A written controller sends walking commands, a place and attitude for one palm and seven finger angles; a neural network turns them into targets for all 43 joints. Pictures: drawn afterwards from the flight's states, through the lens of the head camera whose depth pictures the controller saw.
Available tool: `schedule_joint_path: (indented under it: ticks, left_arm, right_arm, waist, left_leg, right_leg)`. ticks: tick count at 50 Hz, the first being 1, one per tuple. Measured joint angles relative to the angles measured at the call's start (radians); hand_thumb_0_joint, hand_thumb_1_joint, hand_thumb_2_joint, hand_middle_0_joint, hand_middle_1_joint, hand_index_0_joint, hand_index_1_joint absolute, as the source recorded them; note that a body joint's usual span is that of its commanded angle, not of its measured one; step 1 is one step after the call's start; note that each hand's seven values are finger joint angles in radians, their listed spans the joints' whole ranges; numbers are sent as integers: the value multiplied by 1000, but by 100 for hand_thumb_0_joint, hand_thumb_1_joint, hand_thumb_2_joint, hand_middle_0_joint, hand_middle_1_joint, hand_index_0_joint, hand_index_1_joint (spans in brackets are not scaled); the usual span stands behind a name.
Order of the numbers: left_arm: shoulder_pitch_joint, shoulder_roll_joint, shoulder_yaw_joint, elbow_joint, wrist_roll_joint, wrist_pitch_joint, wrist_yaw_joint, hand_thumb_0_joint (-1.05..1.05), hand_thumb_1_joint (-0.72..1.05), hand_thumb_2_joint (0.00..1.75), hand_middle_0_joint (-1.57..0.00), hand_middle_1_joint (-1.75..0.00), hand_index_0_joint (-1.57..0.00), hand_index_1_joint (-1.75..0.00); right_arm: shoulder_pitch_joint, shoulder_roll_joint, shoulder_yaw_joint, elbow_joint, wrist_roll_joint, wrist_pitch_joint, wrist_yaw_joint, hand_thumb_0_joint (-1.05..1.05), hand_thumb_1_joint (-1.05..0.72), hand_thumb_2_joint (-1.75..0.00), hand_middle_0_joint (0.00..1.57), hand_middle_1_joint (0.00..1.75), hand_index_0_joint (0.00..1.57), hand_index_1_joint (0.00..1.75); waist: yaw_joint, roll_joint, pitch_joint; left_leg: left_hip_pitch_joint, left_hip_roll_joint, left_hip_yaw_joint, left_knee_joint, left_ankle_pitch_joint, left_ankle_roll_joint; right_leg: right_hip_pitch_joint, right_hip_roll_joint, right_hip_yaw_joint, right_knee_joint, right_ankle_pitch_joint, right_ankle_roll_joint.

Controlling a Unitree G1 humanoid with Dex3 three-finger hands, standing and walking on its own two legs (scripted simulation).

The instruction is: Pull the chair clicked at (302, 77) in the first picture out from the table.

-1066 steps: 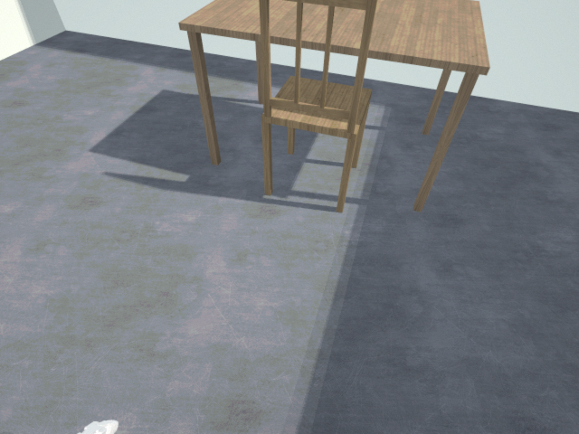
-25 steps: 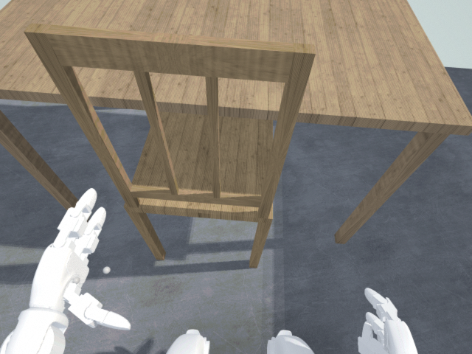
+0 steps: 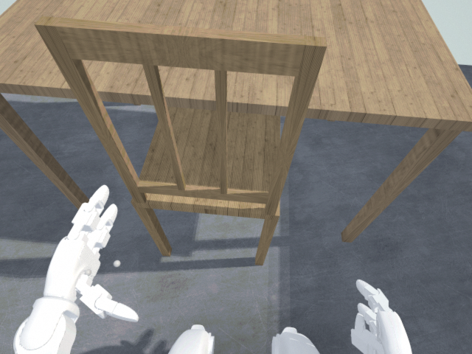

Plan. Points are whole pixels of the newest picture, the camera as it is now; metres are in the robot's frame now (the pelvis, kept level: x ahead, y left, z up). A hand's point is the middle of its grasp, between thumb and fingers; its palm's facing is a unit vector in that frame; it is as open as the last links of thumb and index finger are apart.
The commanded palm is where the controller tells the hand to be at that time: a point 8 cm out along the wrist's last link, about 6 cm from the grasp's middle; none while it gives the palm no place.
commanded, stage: aim the fingers beside a spindle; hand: left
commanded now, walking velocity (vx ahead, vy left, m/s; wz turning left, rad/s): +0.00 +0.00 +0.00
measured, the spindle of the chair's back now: (169, 140) +0.50 +0.16 +0.03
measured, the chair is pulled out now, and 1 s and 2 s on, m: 0.00 0.00 0.00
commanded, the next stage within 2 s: none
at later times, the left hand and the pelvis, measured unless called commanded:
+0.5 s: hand (144, 239) +0.29 +0.16 +0.02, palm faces -0.06 -1.00 -0.05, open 16.9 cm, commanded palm +0.27 +0.22 +0.02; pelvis -0.01 -0.01 -0.01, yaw -1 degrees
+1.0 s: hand (159, 223) +0.33 +0.15 +0.00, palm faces -0.06 -1.00 -0.05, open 16.9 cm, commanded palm +0.31 +0.21 +0.00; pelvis -0.01 -0.02 -0.02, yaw -1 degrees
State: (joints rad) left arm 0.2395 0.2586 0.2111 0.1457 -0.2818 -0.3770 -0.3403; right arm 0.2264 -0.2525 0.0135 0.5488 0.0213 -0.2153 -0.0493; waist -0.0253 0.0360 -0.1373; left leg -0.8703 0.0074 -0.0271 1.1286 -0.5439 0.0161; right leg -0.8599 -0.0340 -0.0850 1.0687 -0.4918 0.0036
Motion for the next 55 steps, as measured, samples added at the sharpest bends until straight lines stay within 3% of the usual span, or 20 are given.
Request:
schedule_joint_path:
  ticks: [10, 18, 24, 34, 43, 55]
  left_arm:
    - [-46, -13, -13, -20, 27, -40, 65, -1, -50, 30, -6, -8, -6, -8]
    - [-83, -23, -53, 34, 45, -14, 78, -1, -50, 30, -6, -8, -6, -8]
    - [-162, -31, -47, 70, 57, -51, 103, -1, -50, 30, -6, -8, -6, -8]
    - [-226, -25, -36, 154, 56, -31, 94, -1, -50, 30, -6, -8, -6, -8]
    - [-309, -28, -22, 224, 75, -78, 113, -1, -50, 30, -6, -8, -6, -8]
    - [-398, -19, -5, 314, 69, -73, 98, -1, -50, 30, -6, -8, -6, -8]
  right_arm:
    - [9, 7, -10, 7, -12, 10, 10, 1, -91, -90, 20, 30, 21, 30]
    - [13, -4, -10, 1, -10, 29, 13, 1, -91, -90, 20, 30, 21, 30]
    - [0, 2, -9, 17, -17, 35, 11, 1, -91, -90, 20, 30, 21, 30]
    - [1, -2, -12, 19, -11, 62, 20, 1, -91, -90, 20, 30, 21, 30]
    - [-6, -7, -16, 32, -17, 69, 20, 1, -91, -90, 20, 30, 21, 30]
    - [3, -9, -18, 42, -16, 85, 23, 1, -91, -90, 20, 30, 21, 30]
  waist:
    - [-15, -14, -3]
    - [-14, 3, -3]
    - [-14, -7, 4]
    - [-19, -1, -6]
    - [-24, -11, -5]
    - [-31, -5, -8]
  left_leg:
    - [-25, 2, 9, 16, -5, -1]
    - [-51, -1, 13, 32, -7, 0]
    - [-80, 0, 15, 50, -8, -5]
    - [-100, 5, 14, 58, -9, -12]
    - [-135, 7, 11, 85, -16, -19]
    - [-178, 10, 14, 110, -21, -19]
  right_leg:
    - [-32, 1, 10, 22, -4, 0]
    - [-61, -2, 14, 43, -8, 0]
    - [-95, -1, 16, 69, -13, -6]
    - [-120, 2, 16, 84, -18, -14]
    - [-158, 4, 14, 117, -27, -21]
    - [-202, 7, 17, 140, -29, -22]
